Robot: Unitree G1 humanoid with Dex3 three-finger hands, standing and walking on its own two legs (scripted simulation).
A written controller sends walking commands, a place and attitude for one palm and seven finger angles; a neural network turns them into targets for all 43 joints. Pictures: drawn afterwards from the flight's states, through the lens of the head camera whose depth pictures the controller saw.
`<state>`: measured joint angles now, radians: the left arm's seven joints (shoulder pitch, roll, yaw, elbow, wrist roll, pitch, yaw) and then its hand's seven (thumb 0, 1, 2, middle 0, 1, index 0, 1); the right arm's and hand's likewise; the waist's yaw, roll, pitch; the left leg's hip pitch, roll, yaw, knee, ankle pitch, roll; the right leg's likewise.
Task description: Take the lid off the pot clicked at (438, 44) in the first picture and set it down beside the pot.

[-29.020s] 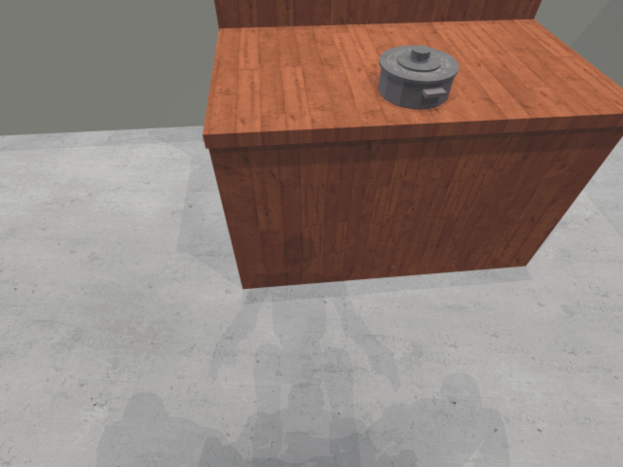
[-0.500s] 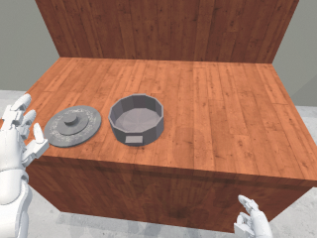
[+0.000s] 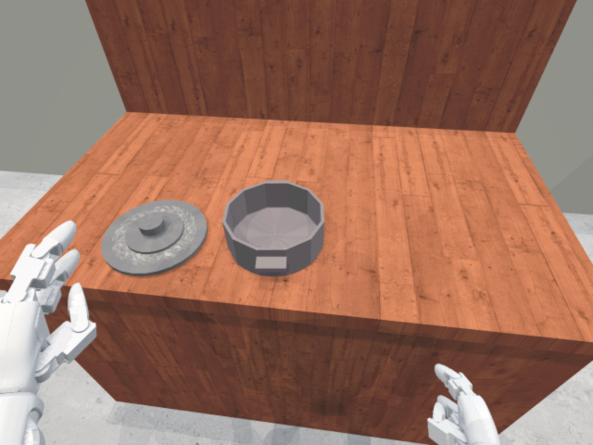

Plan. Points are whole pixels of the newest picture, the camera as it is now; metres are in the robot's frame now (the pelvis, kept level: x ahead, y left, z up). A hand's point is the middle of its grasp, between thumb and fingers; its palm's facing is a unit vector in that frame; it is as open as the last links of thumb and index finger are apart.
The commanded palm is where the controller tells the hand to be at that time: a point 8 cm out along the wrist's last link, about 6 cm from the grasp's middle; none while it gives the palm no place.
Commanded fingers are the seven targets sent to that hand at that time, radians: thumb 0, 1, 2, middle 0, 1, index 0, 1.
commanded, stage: draw the hand back to the body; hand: left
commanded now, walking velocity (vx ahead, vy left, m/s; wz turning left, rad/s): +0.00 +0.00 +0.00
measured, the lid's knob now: (151, 224) +0.49 +0.34 -0.01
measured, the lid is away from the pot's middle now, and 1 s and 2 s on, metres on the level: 0.24 0.24 0.24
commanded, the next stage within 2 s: step back with the hand held close in 0.12 s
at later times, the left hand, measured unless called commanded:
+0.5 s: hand (68, 342) +0.17 +0.26 +0.14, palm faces +0.28 -0.86 -0.42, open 7.4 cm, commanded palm +0.11 +0.31 +0.17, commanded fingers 0.00 0.90 0.90 -0.20 -0.30 -0.20 -0.30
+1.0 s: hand (0, 412) +0.10 +0.28 +0.14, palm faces +0.36 -0.84 -0.42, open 7.4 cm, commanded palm +0.04 +0.32 +0.17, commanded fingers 0.00 0.90 0.90 -0.20 -0.30 -0.20 -0.30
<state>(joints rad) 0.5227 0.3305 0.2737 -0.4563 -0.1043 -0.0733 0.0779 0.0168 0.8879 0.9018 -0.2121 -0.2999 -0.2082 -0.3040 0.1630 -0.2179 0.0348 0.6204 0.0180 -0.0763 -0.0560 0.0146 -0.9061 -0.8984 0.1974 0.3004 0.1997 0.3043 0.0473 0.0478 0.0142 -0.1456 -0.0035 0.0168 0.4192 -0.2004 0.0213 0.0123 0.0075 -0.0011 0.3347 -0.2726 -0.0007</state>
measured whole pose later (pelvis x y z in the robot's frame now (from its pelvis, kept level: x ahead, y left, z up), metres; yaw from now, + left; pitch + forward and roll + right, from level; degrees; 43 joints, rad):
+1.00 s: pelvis -0.08 +0.04 -0.02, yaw +3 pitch +0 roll -4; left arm 0.63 0.38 0.37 -0.63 -0.06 -0.19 0.11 0.01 0.88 0.90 -0.21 -0.30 -0.21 -0.30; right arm 0.23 -0.20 0.01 0.53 0.03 -0.07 -0.06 0.01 -0.90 -0.90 0.20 0.30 0.20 0.30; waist -0.01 0.02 0.03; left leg -0.49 0.00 0.00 0.67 -0.24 0.06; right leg -0.30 0.00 -0.05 0.57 -0.27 0.04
